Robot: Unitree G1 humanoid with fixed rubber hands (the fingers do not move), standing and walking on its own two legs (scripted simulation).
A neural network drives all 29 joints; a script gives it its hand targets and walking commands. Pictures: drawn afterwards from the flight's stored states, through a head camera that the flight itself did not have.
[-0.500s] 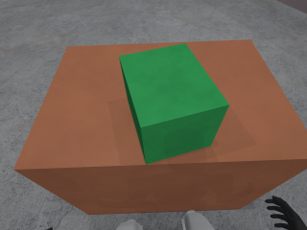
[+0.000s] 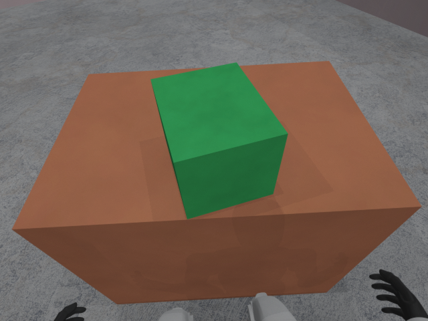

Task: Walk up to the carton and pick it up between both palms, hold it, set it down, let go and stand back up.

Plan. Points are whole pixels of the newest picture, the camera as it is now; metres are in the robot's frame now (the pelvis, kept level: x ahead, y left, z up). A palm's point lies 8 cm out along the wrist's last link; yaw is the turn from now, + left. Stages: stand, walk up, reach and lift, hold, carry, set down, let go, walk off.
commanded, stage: walk up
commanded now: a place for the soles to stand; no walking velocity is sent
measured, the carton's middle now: (212, 137) +0.48 +0.02 +0.07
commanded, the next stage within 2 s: stand in 1.32 s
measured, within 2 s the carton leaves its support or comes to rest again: neither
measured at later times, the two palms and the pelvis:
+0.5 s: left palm out of the picture +0.08 +0.30 -0.06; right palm out of the picture +0.08 -0.34 -0.07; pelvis -0.03 -0.01 +0.00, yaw -1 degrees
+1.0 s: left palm out of the picture +0.10 +0.31 -0.06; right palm out of the picture +0.12 -0.31 -0.06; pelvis -0.01 +0.00 +0.01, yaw +0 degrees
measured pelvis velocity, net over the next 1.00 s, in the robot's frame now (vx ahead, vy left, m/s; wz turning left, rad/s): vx -0.01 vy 0.00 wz -0.01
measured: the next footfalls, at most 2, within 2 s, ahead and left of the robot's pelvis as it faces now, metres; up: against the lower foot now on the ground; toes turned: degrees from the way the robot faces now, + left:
none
